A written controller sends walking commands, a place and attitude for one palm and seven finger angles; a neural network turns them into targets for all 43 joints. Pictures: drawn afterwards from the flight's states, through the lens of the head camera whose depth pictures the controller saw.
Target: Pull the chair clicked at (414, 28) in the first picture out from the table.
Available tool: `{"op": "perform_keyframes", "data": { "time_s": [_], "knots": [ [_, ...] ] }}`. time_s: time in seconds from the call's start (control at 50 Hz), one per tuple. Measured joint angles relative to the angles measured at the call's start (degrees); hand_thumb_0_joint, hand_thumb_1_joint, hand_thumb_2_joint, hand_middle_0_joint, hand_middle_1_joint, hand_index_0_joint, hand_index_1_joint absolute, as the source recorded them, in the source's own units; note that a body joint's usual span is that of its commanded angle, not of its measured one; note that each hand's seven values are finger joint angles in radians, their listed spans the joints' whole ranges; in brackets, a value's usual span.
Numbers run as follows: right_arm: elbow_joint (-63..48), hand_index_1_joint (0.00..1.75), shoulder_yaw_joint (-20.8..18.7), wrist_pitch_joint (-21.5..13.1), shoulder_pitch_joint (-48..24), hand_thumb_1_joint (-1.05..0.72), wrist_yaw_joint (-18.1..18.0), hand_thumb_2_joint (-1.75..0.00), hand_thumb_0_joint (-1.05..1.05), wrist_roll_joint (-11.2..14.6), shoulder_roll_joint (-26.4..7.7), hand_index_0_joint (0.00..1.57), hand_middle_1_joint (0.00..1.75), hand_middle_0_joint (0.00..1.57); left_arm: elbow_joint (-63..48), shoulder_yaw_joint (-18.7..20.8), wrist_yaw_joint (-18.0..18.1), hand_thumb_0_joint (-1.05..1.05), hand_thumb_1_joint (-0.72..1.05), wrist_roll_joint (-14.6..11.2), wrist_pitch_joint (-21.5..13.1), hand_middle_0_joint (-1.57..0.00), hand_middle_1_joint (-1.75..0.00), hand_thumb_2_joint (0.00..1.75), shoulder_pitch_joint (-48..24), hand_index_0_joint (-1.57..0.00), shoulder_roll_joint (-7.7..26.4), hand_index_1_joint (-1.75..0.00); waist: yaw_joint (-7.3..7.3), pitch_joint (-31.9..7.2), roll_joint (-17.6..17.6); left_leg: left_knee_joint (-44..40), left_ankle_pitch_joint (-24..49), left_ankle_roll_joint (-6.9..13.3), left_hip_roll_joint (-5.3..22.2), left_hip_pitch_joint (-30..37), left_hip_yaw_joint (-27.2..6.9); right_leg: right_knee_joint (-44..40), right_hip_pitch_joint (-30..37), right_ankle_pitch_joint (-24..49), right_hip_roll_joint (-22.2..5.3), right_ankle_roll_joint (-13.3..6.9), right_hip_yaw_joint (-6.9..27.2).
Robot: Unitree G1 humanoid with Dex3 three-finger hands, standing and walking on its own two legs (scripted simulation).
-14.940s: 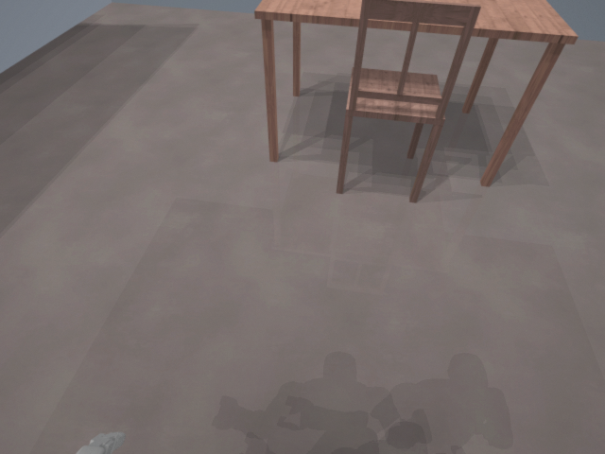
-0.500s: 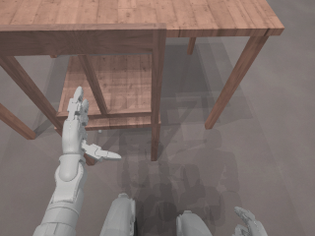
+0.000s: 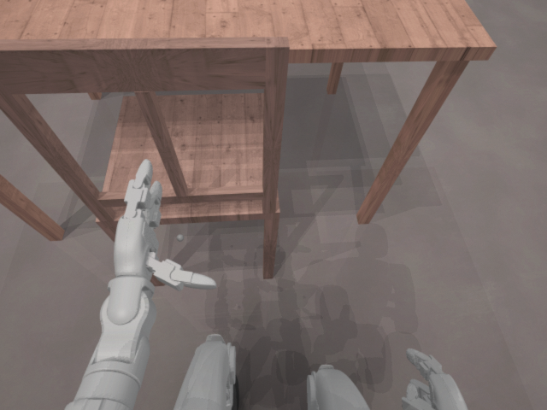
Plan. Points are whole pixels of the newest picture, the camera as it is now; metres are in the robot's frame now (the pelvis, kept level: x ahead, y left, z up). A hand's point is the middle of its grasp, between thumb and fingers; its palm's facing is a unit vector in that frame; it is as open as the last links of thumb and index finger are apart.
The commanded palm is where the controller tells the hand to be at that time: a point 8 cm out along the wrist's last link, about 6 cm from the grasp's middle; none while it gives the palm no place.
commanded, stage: aim the fingers beside a spindle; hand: left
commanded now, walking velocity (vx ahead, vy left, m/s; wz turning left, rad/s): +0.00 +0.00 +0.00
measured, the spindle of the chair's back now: (166, 150) +0.50 +0.20 +0.03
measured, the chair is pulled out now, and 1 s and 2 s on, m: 0.00 0.00 0.00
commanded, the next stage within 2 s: push the fingers through the gap in 1.04 s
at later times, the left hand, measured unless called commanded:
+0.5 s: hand (167, 231) +0.35 +0.16 +0.04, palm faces +0.11 -0.99 -0.03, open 16.9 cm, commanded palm +0.33 +0.20 +0.03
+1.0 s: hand (181, 236) +0.35 +0.15 +0.02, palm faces +0.07 -1.00 +0.00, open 16.9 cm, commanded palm +0.33 +0.19 +0.03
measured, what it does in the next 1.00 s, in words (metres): stands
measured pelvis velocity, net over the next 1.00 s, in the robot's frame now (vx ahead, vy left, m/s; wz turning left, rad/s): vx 0.00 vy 0.00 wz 0.00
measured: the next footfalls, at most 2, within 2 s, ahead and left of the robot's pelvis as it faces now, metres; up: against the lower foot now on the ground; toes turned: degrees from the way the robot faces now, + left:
none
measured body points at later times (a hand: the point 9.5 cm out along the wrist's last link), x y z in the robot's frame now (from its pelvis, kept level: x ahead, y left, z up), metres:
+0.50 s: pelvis +0.00 +0.00 +0.00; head +0.10 +0.01 +0.44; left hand +0.34 +0.22 +0.04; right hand +0.14 -0.25 -0.11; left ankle +0.09 +0.12 -0.61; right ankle -0.02 -0.12 -0.61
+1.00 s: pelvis +0.00 +0.00 +0.00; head +0.10 +0.02 +0.44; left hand +0.34 +0.20 +0.02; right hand +0.14 -0.24 -0.11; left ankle +0.09 +0.12 -0.61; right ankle -0.02 -0.12 -0.61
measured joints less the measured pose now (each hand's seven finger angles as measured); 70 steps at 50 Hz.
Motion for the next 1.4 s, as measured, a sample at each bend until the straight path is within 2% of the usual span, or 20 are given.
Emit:
{"op": "perform_keyframes", "data": {
  "time_s": [0.12,0.28,0.46,0.54,0.62,0.7,0.8,0.9,1.0,1.08,1.18,1.3,1.4],
  "knots": [
    [0.4,0.3,0.0,0.2,0.3,-0.9,0.1,-0.9,0.01,-0.2,0.1,0.2,0.3,0.2,-1.2,0.5,1.1,-0.01,-0.5,0.8,-0.8,-0.06,-0.08,0.3,-0.7,-0.06,0.5,-0.08,0.03,-0.2,0.1,-0.3,0.1,-0.1,0.1,0.4,0.1,-0.1,0.2,0.1,0.1,-0.1,0.1],
    [0.3,0.3,0.3,0.7,1.3,-0.9,0.2,-0.9,0.01,0.3,0.0,0.2,0.3,0.2,2.0,1.1,-0.6,-0.01,-0.5,-0.6,0.8,-0.06,-0.08,0.3,-0.3,-0.06,0.7,-0.08,-0.09,-0.5,0.2,-0.8,0.3,-0.1,0.1,0.8,0.2,-0.5,0.5,0.3,0.1,-0.1,0.2],
    [1.4,0.3,-0.1,-0.2,0.8,-0.9,-0.3,-0.9,0.01,-0.1,-0.1,0.2,0.3,0.2,-1.3,2.0,-0.1,-0.01,-0.5,-0.4,-2.1,-0.06,-0.08,0.3,0.7,-0.06,1.3,-0.08,-0.05,-0.2,-0.1,-0.4,0.1,-0.2,0.2,0.6,0.0,-0.4,0.5,0.2,0.3,-0.1,0.1],
    [1.3,0.3,0.0,0.0,0.7,-0.9,-0.3,-0.9,0.01,0.3,-0.3,0.2,0.3,0.2,1.5,2.0,-1.2,-0.01,-0.5,-0.9,-0.7,-0.06,-0.08,0.3,-1.3,-0.06,2.0,-0.08,-0.03,-0.4,0.2,-0.3,0.1,-0.1,0.0,0.4,-0.2,-0.4,0.4,0.2,0.1,-0.1,-0.1],
    [0.8,0.3,-0.1,-0.1,0.6,-0.9,-0.3,-0.9,0.01,0.4,-0.4,0.2,0.3,0.2,2.5,0.7,-1.7,-0.01,-0.5,-1.4,1.0,-0.06,-0.08,0.3,-1.5,-0.06,0.9,-0.08,-0.15,-0.3,0.2,-0.3,0.1,0.1,-0.1,0.0,-0.1,-0.4,0.1,0.2,0.0,0.1,0.0],
    [0.4,0.3,-0.2,-0.2,0.4,-0.9,-0.3,-0.9,0.01,0.1,-0.1,0.2,0.3,0.2,-0.4,-0.1,-0.3,-0.01,-0.5,-0.3,0.4,-0.06,-0.08,0.3,0.2,-0.06,-0.5,-0.08,-0.35,-0.1,0.0,-0.3,0.0,0.3,0.0,0.1,0.3,-0.5,0.0,0.3,0.1,0.3,0.4],
    [0.3,0.3,0.0,0.1,0.3,-0.9,0.2,-0.9,0.01,-0.4,0.4,0.2,0.3,0.2,-2.2,0.8,2.0,-0.01,-0.5,1.1,-1.1,-0.06,-0.08,0.3,0.3,-0.06,0.2,-0.08,-0.25,-0.1,0.0,-0.4,-0.1,0.3,0.1,0.6,0.5,-0.7,0.4,0.3,0.1,0.4,0.6],
    [0.4,0.3,0.5,0.7,0.6,-0.9,0.4,-0.9,0.01,0.1,0.3,0.2,0.3,0.2,1.6,1.1,0.8,-0.01,-0.5,0.3,0.3,-0.06,-0.08,0.3,-1.8,-0.06,1.3,-0.08,0.08,-0.4,0.2,-0.6,0.0,0.3,-0.2,0.6,0.2,-0.9,0.7,0.2,-0.1,0.4,0.3],
    [0.2,0.3,0.3,0.6,0.7,-0.9,0.2,-0.9,0.01,0.3,0.2,0.2,0.3,0.2,1.4,-0.9,-0.1,-0.01,-0.5,-0.4,1.3,-0.06,-0.08,0.3,-1.0,-0.06,-0.1,-0.08,0.06,0.0,0.3,-0.4,0.0,0.4,-0.3,0.2,0.1,-0.8,0.4,0.2,-0.2,0.4,0.1],
    [0.2,0.3,0.0,0.3,0.4,-0.9,0.2,-0.9,0.01,-0.2,0.3,0.2,0.3,0.2,-1.8,-1.9,1.7,-0.01,-0.5,1.1,0.0,-0.06,-0.08,0.3,0.3,-0.06,-1.2,-0.08,-0.13,0.2,0.1,-0.3,-0.1,0.4,-0.2,0.3,0.3,-0.7,0.4,0.2,-0.1,0.5,0.4],
    [0.3,0.3,0.1,0.9,0.3,-0.9,0.6,-0.9,0.01,-0.5,0.4,0.2,0.3,0.2,-1.2,-0.4,3.4,-0.01,-0.5,2.4,-0.8,-0.06,-0.08,0.3,-1.3,-0.06,-0.1,-0.08,-0.3,-0.1,0.1,-0.4,-0.1,0.2,-0.1,0.6,0.4,-0.5,0.4,0.2,0.0,0.3,0.5],
    [0.3,0.3,0.4,1.3,0.7,-0.9,0.4,-0.9,0.01,0.0,0.2,0.2,0.3,0.2,2.9,0.7,2.1,-0.01,-0.5,0.9,1.6,-0.06,-0.08,0.3,-3.9,-0.06,1.2,-0.08,-0.27,0.0,0.4,-0.9,0.3,0.0,-0.2,0.8,0.0,-0.9,0.8,0.4,0.0,0.1,0.1],
    [1.3,0.3,0.3,0.7,0.9,-0.9,-0.2,-0.9,0.01,0.0,-0.1,0.2,0.3,0.2,4.4,0.8,1.3,-0.01,-0.5,0.6,0.4,-0.06,-0.08,0.3,-5.5,-0.06,0.8,-0.08,-0.41,0.1,0.3,-1.1,0.5,-0.1,-0.1,0.7,-0.2,-1.1,0.6,0.5,0.1,-0.1,0.0]
  ]
}}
